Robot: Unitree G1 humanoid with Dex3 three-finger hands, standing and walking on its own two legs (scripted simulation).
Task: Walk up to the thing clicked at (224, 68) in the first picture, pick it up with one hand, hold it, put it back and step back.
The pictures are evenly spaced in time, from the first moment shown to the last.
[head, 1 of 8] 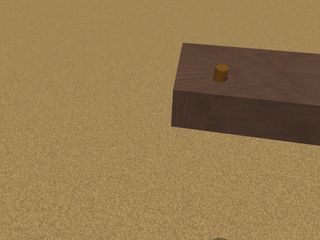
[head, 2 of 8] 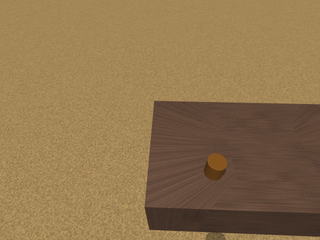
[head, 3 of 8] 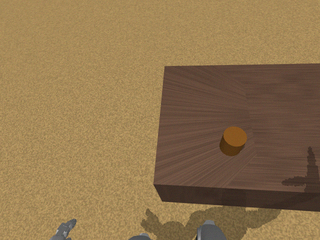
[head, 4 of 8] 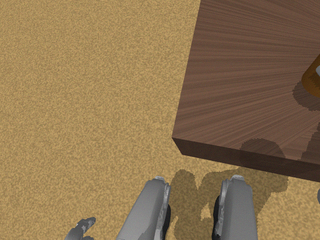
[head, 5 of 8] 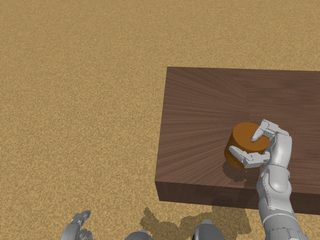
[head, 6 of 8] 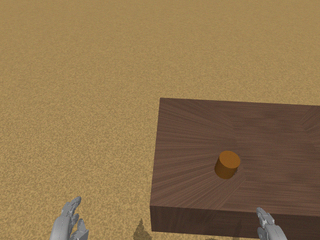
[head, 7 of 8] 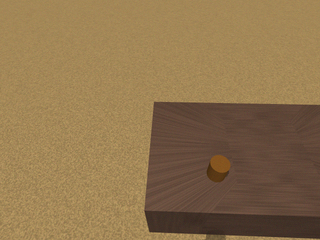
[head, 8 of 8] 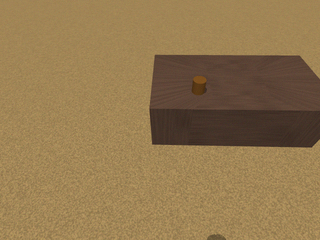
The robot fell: no
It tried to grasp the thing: yes
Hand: right
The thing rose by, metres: 0.32
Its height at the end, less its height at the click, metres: +0.00
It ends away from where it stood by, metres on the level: 0.01
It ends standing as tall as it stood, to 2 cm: yes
